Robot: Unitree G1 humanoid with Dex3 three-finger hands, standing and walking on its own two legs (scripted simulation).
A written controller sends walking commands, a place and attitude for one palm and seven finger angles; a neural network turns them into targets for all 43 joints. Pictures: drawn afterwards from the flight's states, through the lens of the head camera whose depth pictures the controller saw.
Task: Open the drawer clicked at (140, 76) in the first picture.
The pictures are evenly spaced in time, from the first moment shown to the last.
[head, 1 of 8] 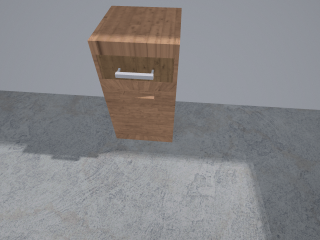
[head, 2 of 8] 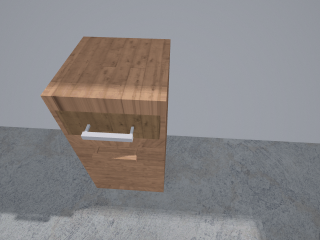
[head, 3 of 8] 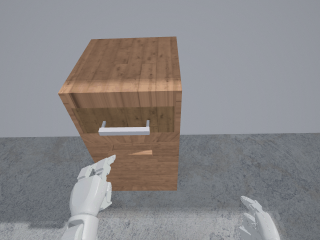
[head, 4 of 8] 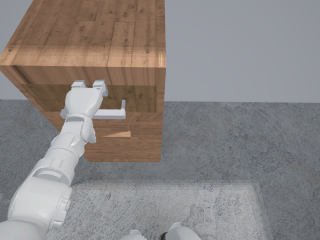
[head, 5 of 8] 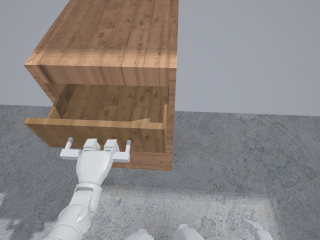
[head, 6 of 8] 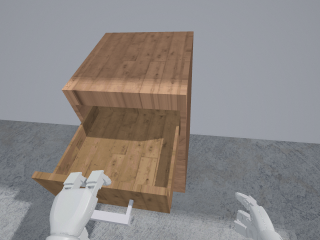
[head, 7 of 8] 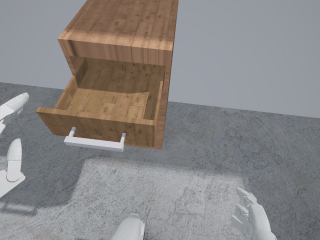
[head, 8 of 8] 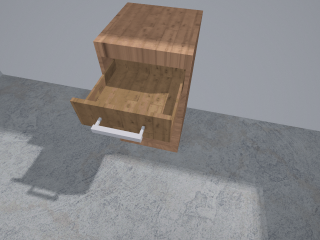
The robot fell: no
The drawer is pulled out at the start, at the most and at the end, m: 0.00 0.30 0.29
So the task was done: yes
